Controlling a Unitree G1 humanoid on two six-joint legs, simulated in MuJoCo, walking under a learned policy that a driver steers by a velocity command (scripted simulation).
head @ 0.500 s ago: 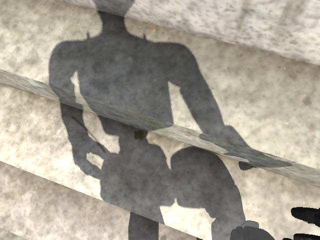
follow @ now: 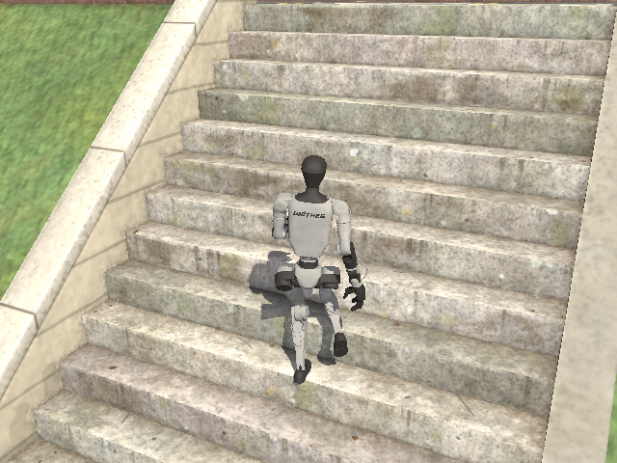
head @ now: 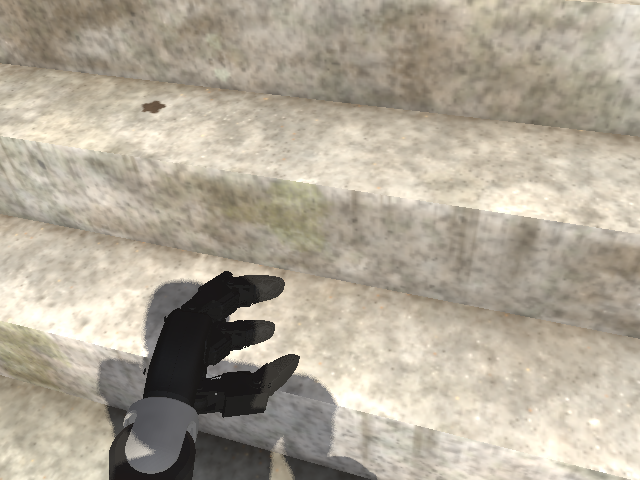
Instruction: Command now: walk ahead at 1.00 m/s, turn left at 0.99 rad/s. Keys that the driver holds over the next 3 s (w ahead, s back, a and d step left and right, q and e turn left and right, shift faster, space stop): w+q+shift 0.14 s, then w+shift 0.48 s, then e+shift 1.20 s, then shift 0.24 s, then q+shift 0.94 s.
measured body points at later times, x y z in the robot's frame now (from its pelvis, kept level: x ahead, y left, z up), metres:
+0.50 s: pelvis +0.21 -0.12 +0.19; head +0.21 -0.13 +0.64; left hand +0.16 +0.16 +0.07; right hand +0.49 -0.28 +0.14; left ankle +0.18 +0.00 -0.30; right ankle +0.19 -0.25 -0.46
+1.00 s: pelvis +0.48 -0.04 +0.30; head +0.51 -0.04 +0.75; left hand +0.66 +0.24 +0.26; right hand +0.61 -0.30 +0.16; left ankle +0.41 +0.09 -0.46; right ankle +0.58 -0.13 -0.14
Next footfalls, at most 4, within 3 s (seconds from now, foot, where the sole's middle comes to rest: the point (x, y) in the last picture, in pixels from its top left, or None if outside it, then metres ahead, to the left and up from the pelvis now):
0.28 right None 0.23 -0.24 -0.50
0.76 left None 0.44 0.11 -0.50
1.04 right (367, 326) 0.63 -0.11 -0.30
1.50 left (260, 335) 0.64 0.06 -0.30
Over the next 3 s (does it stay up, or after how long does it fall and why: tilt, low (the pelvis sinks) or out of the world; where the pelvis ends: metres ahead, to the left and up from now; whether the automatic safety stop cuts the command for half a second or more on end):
stays up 0.34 -0.19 0.30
